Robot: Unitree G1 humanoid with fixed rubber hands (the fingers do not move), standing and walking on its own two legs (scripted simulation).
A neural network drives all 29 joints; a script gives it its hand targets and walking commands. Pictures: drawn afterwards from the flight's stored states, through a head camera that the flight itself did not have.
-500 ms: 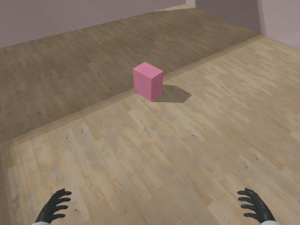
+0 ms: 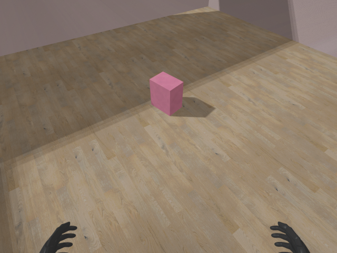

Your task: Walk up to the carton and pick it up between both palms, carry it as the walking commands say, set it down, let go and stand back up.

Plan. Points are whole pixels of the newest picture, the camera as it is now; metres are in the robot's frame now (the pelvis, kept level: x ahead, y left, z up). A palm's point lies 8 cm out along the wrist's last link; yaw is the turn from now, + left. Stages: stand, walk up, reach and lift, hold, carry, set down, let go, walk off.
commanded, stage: stand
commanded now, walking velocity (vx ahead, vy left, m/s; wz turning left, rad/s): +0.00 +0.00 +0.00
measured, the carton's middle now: (166, 93) +1.49 +0.03 -0.63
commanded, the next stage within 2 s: walk up in 1.56 s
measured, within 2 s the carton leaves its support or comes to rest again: neither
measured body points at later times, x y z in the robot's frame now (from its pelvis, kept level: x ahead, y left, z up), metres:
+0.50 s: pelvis +0.00 +0.00 +0.01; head +0.00 +0.00 +0.46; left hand +0.13 +0.31 -0.09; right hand +0.13 -0.30 -0.09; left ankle +0.01 +0.12 -0.74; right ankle +0.01 -0.12 -0.74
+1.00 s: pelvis +0.00 +0.00 +0.01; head +0.00 +0.00 +0.46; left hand +0.11 +0.31 -0.10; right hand +0.11 -0.31 -0.10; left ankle +0.01 +0.12 -0.74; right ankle +0.01 -0.12 -0.74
